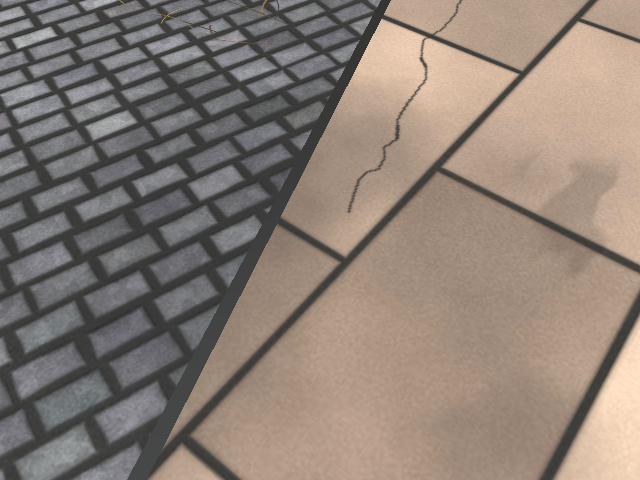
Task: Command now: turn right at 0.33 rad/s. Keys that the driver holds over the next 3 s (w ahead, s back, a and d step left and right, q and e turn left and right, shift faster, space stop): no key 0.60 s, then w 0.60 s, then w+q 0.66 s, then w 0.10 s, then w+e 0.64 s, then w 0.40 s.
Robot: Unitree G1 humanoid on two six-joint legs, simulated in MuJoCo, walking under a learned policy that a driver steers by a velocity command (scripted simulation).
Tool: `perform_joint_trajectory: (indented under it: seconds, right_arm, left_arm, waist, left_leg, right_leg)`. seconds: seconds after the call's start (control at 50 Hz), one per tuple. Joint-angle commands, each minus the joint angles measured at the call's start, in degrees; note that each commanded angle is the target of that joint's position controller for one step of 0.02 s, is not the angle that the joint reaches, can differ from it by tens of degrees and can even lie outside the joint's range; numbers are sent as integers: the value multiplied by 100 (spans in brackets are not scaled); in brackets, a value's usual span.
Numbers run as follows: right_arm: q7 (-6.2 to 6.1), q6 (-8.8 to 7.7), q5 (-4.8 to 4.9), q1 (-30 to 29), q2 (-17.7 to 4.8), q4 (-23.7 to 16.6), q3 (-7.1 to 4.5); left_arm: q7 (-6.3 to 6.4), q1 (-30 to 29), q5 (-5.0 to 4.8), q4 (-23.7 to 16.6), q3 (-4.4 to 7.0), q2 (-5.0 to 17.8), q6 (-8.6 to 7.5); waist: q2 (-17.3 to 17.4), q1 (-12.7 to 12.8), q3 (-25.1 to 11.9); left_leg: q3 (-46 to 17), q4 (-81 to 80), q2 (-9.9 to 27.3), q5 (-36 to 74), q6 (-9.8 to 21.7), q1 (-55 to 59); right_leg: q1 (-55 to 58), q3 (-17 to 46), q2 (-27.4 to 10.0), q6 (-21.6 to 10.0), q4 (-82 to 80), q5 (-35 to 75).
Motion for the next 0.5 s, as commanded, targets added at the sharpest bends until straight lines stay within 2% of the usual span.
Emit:
perform_joint_trajectory:
  seconds: [0.02, 0.04, 0.06, 0.08, 0.1, 0.12, 0.14, 0.16, 0.2, 0.24, 0.28, 0.3, 0.32, 0.34, 0.36, 0.38, 0.4, 0.42, 0.44, 0.5]
  right_arm:
    - [98, -103, -48, 501, -481, -196, -157]
    - [90, -110, -157, 545, -694, -254, -193]
    - [76, -90, -337, 459, -1166, -343, -267]
    - [99, -126, -464, 305, -1093, -414, -257]
    - [79, -165, -381, 5, -897, -516, -194]
    - [54, -179, -254, -219, -753, -530, -153]
    - [43, -190, -146, -320, -604, -533, -97]
    - [44, -193, -100, -322, -469, -498, -29]
    - [59, -160, -118, -187, -384, -406, 19]
    - [54, -97, -127, 17, -478, -321, -1]
    - [60, -28, -108, 309, -677, -213, -38]
    - [64, -6, -66, 289, -690, -193, -27]
    - [75, -10, -13, 372, -653, -125, -4]
    - [95, -69, -13, 558, -618, -52, 18]
    - [141, -166, -114, 596, -527, -69, 67]
    - [189, -254, -158, 812, -420, -85, 75]
    - [188, -266, -210, 441, -498, -65, 87]
    - [182, -248, -169, 230, -521, -69, 64]
    - [152, -205, -137, 147, -413, -52, 82]
    - [90, -89, -127, 267, -381, 32, 73]
  left_arm:
    - [44, -68, -45, -357, 163, 725, 11]
    - [43, 106, -1, -327, 105, 561, -3]
    - [43, 135, 15, -433, 64, 377, -67]
    - [40, -46, 83, -520, 182, 720, -162]
    - [24, 52, 59, -401, 278, 976, -182]
    - [18, 255, 34, -219, 299, 929, -150]
    - [35, 405, 55, -84, 273, 778, -100]
    - [34, 457, 67, -24, 224, 605, -68]
    - [4, 344, 50, -51, 111, 336, -64]
    - [-32, 35, 57, -139, -17, 105, -94]
    - [-54, -56, 11, -159, -17, 194, -116]
    - [-59, 103, -8, -76, 0, 248, -126]
    - [-62, 243, 19, 11, 2, 284, -136]
    - [-44, 316, 83, 32, 21, 449, -139]
    - [2, 472, 126, 22, 65, 749, -129]
    - [-8, 443, 98, 191, 129, 951, -113]
    - [-55, 359, 72, 159, 58, 549, -119]
    - [-73, 315, 131, 173, -17, 341, -137]
    - [-67, 268, 164, 196, -26, 355, -160]
    - [-52, 312, 129, 305, -60, 320, -254]
  waist:
    - [-738, -238, -594]
    - [-272, -190, -547]
    - [1135, -9, -392]
    - [1561, -118, -298]
    - [1165, -32, -184]
    - [898, 91, -133]
    - [792, 116, -133]
    - [757, 104, -110]
    - [813, 39, -187]
    - [1029, -196, -329]
    - [1154, -337, -356]
    - [1105, -243, -334]
    - [1016, -154, -262]
    - [881, -166, -316]
    - [434, -221, -540]
    - [-415, -527, -637]
    - [-367, -234, -586]
    - [-227, -185, -421]
    - [-206, -197, -320]
    - [-271, -232, -72]
  left_leg:
    - [267, -1230, 43, 753, 249, 938]
    - [-323, -1593, 709, 809, 492, 1318]
    - [-1668, -2103, 1749, 997, 1151, 1246]
    - [-2538, -2363, 2424, 947, 1865, 535]
    - [-2262, -2341, 2229, 859, 1892, 403]
    - [-1747, -2226, 1869, 823, 1636, 432]
    - [-1408, -2115, 1609, 895, 1452, 581]
    - [-1204, -2019, 1516, 1336, 1420, 637]
    - [-749, -1908, 1252, 1824, 1377, 788]
    - [-568, -1737, 1130, 2045, 1353, 972]
    - [-719, -1582, 1212, 2093, 1422, 1108]
    - [-745, -1490, 1203, 2129, 1383, 1076]
    - [-715, -1425, 1148, 2255, 1253, 963]
    - [-712, -1389, 1108, 2305, 1029, 773]
    - [-478, -1154, 933, 2124, 752, 496]
    - [22, -1252, 489, 1515, 497, 517]
    - [210, -1093, 371, 1159, 292, 806]
    - [241, -1010, 356, 1059, 269, 797]
    - [252, -975, 364, 1101, 292, 809]
    - [229, -965, 363, 1222, 282, 854]
  right_leg:
    - [231, 1436, -1115, -683, -662, -897]
    - [-213, 1132, -828, -388, -165, -1468]
    - [-928, 90, 61, -48, 998, -2112]
    - [-901, -58, -15, 170, 2190, -2720]
    - [-878, 84, -112, 257, 3006, -2463]
    - [-911, 63, -116, 342, 3362, -2151]
    - [-955, 41, -154, 440, 3564, -1868]
    - [-934, 37, -214, 524, 3610, -1701]
    - [-632, -345, -411, 651, 2868, -1533]
    - [-115, -741, -614, 700, 1785, -1623]
    - [241, -942, -556, 670, 940, -1719]
    - [526, -1013, -533, 601, 255, -1184]
    - [907, -1003, -531, 494, -568, -400]
    - [1368, -730, -687, 356, -775, 161]
    - [1899, -291, -1157, 185, -522, 1359]
    - [1730, -314, -1170, -112, -34, 1206]
    - [1311, -321, -1066, -215, -136, 452]
    - [1103, -304, -1033, -162, -258, 103]
    - [972, -329, -983, -83, -285, -20]
    - [702, -359, -937, -13, -317, -124]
